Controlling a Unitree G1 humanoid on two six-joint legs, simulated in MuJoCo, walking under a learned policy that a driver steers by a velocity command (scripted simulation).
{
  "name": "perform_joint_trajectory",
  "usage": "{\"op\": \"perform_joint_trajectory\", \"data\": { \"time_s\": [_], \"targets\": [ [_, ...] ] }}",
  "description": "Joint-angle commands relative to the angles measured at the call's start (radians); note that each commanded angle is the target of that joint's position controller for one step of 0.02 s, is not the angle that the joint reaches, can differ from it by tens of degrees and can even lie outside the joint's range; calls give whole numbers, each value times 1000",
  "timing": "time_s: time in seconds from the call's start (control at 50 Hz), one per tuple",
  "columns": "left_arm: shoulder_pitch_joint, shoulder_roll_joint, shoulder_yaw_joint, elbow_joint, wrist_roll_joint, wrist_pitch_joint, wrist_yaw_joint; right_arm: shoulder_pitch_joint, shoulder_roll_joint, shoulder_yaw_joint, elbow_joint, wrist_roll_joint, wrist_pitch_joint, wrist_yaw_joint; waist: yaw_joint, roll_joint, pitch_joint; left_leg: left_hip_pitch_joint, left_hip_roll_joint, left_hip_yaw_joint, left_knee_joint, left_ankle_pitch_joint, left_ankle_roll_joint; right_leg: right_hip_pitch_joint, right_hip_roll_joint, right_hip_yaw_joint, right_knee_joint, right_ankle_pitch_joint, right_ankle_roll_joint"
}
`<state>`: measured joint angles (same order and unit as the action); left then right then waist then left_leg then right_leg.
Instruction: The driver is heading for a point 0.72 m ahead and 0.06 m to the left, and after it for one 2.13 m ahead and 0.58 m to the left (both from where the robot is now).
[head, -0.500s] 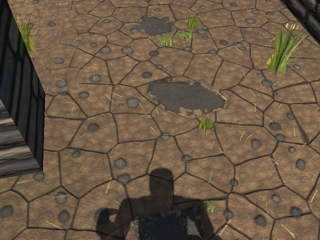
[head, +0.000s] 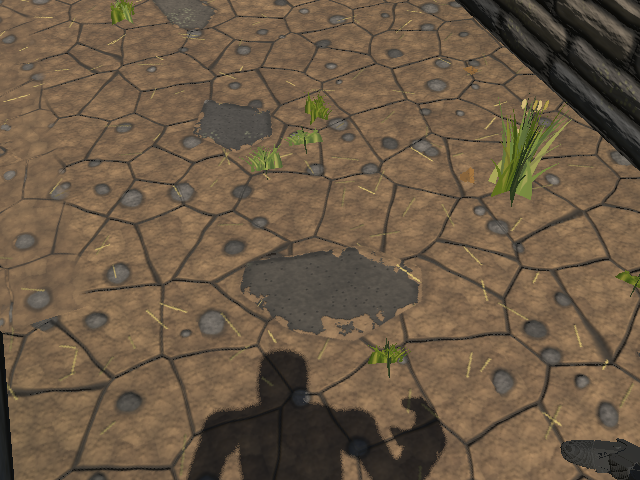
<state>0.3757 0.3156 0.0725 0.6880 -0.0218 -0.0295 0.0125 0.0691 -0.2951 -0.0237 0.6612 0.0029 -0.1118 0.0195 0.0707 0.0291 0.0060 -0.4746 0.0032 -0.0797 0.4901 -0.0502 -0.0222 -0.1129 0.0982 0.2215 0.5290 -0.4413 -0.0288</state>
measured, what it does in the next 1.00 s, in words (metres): walks ahead: right foot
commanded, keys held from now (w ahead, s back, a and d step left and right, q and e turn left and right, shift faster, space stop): w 0.46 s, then w+q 0.54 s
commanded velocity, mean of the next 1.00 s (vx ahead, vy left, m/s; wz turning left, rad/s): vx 0.50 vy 0.00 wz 0.07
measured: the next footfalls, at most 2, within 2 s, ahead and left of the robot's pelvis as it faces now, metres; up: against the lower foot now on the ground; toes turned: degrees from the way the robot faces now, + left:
right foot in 0.50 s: +0.41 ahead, -0.14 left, +0.00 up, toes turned -6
left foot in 1.04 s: +0.69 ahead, +0.11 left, +0.00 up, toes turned +13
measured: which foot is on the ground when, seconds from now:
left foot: down 0.00-0.50, up 0.52-1.00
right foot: down 0.00-0.00, up 0.02-0.48, down 0.50-1.00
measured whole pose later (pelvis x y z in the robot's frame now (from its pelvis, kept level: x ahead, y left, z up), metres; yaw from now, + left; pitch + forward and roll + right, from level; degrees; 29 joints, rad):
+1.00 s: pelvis +0.52 -0.02 +0.00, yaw +9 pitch +2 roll -2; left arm 0.34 0.29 0.08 0.84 -0.01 -0.06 0.01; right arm 0.08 -0.26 -0.04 0.69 0.02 -0.03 0.06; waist 0.07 0.03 0.04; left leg -0.59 0.05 0.04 0.63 -0.08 0.07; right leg 0.12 0.00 -0.26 0.27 -0.40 0.03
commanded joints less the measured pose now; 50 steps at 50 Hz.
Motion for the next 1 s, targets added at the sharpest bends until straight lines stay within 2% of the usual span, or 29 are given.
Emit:
{"op": "perform_joint_trajectory", "data": {
  "time_s": [0.02, 0.04, 0.06, 0.08, 0.1, 0.12, 0.14, 0.16, 0.22, 0.3, 0.38, 0.44, 0.46, 0.48, 0.5, 0.52, 0.54, 0.56, 0.58, 0.6, 0.62, 0.66, 0.72, 0.78, 0.84, 0.92, 0.96, 0.98, 1.0],
  "targets": [
    [58, -24, -17, -82, 8, -19, -2, 285, -253, -91, -10, -32, -18, -15, -127, 103, -276, 687, 305, -383, -61, -195, 184, -385, -28, -16, 447, 2, -16],
    [116, 11, -18, -88, -15, -27, -2, 356, -263, -102, 34, -15, -6, 0, -119, 327, -300, 763, 415, -774, -191, -504, 284, -614, -20, -59, 687, -163, 11],
    [63, 95, 2, -67, -22, -25, 0, 308, -179, -81, 17, -2, -4, 3, -141, 179, -174, 675, 377, -711, -227, -614, 256, -678, -65, -24, 775, -80, 17],
    [-33, 117, 7, -81, -11, -23, 0, 265, -141, -69, 13, -3, 3, 0, -147, 98, -84, 571, 334, -547, -218, -514, 223, -681, -98, -60, 782, -1, 18],
    [-94, 109, 7, -96, 4, -25, 1, 229, -118, -61, 13, -11, 7, 0, -137, 51, -32, 473, 288, -427, -224, -374, 214, -657, -121, -77, 738, 54, 15],
    [-118, 95, 8, -104, 10, -27, -2, 210, -97, -53, 20, -16, 8, -2, -119, 60, -5, 413, 253, -347, -238, -263, 213, -630, -148, -79, 685, 94, 13],
    [-112, 79, 6, -104, 7, -28, -7, 203, -86, -48, 26, -18, 6, -4, -101, 85, -1, 375, 228, -292, -256, -194, 210, -587, -164, -89, 646, 117, 12],
    [-103, 62, 2, -98, 6, -27, -11, 206, -78, -47, 35, -14, 3, -5, -93, 98, -9, 365, 216, -256, -270, -143, 218, -568, -170, -105, 611, 125, 14],
    [-155, 24, -15, -112, 16, -28, -15, 231, -114, -56, 66, 2, 0, -8, -95, 73, 2, 362, 225, -182, -310, -9, 251, -583, -186, -145, 464, 171, 28],
    [-273, -6, -32, -131, 14, -44, -28, 258, -150, -61, 99, 11, 14, -12, -134, 55, 18, 362, 201, -73, -330, 55, 231, -529, -182, -185, 212, 361, 37],
    [-377, 3, -30, -155, 1, -52, -44, 323, -166, -60, 140, 22, 29, -10, -167, 55, 41, 394, 215, -45, -311, 70, 211, -462, -149, -214, 68, 432, 29],
    [-396, 24, -21, -171, 0, -58, -55, 336, -184, -65, 162, 26, 45, -14, -146, 64, 48, 465, 251, -53, -263, 148, 190, -426, -134, -219, 2, 365, -11],
    [-355, 40, -13, -161, 3, -59, -55, 324, -194, -68, 163, 27, 50, -17, -112, 66, 26, 473, 247, -39, -212, 257, 178, -353, -116, -234, -25, 352, -29],
    [-262, 67, 4, -134, 10, -60, -50, 317, -190, -65, 164, 31, 54, -19, -56, 51, -29, 446, 213, -10, -96, 397, 157, -193, -93, -251, -67, 367, -53],
    [-113, 116, 29, -96, 17, -58, -39, 313, -164, -53, 156, 22, 53, -20, 16, 28, -130, 347, 163, 23, 91, 391, 127, 46, -128, -218, -57, 386, -86],
    [56, 201, 50, -76, 38, -50, -24, 319, -84, -25, 117, -4, 43, -20, 65, -126, -289, 74, 72, 75, 442, 45, 74, 373, -374, 75, -42, 364, -167],
    [72, 219, 49, -68, 35, -45, -28, 409, -31, -7, 114, 10, 25, -19, 22, -332, -382, -183, -42, 8, 682, -533, 46, 507, -529, 452, -170, 188, -274],
    [45, 130, 27, -64, 23, -46, -29, 339, -139, -38, 119, 34, 21, -15, 45, -209, -262, -278, 12, -58, 775, -499, 47, 416, -491, 394, -205, 88, -238],
    [-14, 100, 16, -62, 16, -49, -28, 272, -155, -46, 99, 44, 18, -12, 25, -176, -141, -299, 51, -38, 762, -404, 52, 290, -455, 239, -229, 132, -205],
    [-74, 76, 8, -60, 22, -52, -31, 240, -138, -46, 100, 35, 21, -16, -7, -120, -87, -264, 86, -22, 725, -326, 46, 179, -408, 144, -263, 197, -184],
    [-116, 50, 3, -57, 27, -60, -35, 236, -127, -50, 101, 25, 31, -17, -35, -125, -42, -230, 108, -24, 687, -271, 38, 95, -376, 67, -299, 268, -175],
    [-153, 33, 4, -39, 34, -79, -37, 274, -82, -47, 117, 28, 57, -17, -76, -136, -24, -149, 124, -26, 668, -209, 23, -4, -350, -37, -358, 366, -171],
    [-154, 52, 15, -3, 39, -94, -29, 232, -58, -48, 97, 24, 76, -21, -88, -100, 16, -198, 124, -45, 605, -119, 3, -29, -350, -154, -395, 493, -174],
    [-141, 71, 22, 25, 39, -90, -17, 162, -43, -44, 72, 20, 71, -9, -71, -84, 36, -218, 116, -34, 434, 36, 3, -1, -331, -256, -407, 533, -157],
    [-111, 100, 30, 49, 30, -82, -7, 52, -24, -33, 34, 16, 66, 12, -28, -65, 69, -193, 106, 31, 275, 131, 17, 24, -335, -328, -418, 534, -141],
    [-50, 128, 42, 91, 11, -54, -2, -54, -27, -30, -31, 18, 67, 35, 4, -59, 100, -238, 94, 77, 165, 62, 58, 169, -380, -370, -368, 593, -124],
    [-54, 148, 48, 98, 4, -38, 2, -58, -43, -38, -55, 18, 69, 45, -16, -77, 81, -196, 60, 122, 140, -31, 90, 221, -390, -397, -289, 792, -105],
    [-61, 164, 52, 97, 2, -31, 6, -35, -59, -47, -60, 18, 73, 46, -37, -99, 47, -134, 26, 156, 144, -86, 109, 236, -389, -411, -220, 968, -93],
    [-70, 178, 55, 94, -1, -22, 11, 31, -84, -62, -52, 18, 77, 46, -79, -117, -2, -38, -15, 185, 148, -136, 132, 237, -382, -424, -108, 1123, -81]
  ]
}}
